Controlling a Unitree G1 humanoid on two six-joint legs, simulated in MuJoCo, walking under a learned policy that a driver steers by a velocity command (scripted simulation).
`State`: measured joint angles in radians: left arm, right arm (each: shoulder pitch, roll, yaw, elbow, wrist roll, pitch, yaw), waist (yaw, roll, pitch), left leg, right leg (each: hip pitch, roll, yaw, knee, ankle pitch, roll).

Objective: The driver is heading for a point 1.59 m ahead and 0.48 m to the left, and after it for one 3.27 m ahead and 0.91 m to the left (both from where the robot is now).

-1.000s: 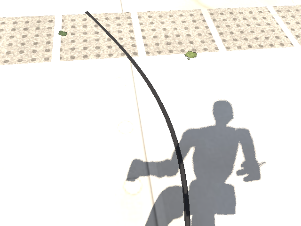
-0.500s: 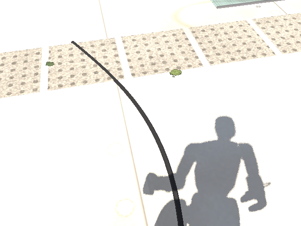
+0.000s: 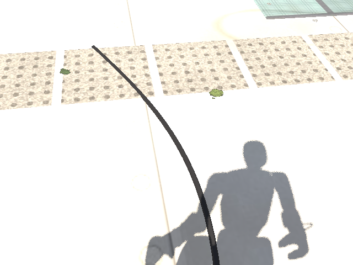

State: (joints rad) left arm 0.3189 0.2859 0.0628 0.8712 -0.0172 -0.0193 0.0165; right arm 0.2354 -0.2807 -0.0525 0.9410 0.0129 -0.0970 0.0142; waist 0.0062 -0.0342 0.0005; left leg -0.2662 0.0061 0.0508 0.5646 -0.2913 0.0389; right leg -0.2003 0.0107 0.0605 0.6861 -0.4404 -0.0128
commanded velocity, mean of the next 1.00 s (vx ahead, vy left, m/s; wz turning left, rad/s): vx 0.07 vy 0.00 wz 0.00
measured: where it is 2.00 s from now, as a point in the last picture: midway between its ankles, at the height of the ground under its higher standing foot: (172, 243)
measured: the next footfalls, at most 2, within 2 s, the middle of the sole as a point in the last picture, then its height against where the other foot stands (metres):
right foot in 0.36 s outside the picture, level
left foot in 1.74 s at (140, 252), level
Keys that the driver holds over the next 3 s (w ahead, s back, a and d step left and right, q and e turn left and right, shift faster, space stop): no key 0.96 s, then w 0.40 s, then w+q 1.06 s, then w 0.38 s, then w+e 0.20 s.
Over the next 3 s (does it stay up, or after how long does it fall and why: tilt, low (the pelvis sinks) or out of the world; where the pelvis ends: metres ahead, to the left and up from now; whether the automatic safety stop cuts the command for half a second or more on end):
stays up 0.99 0.32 0.01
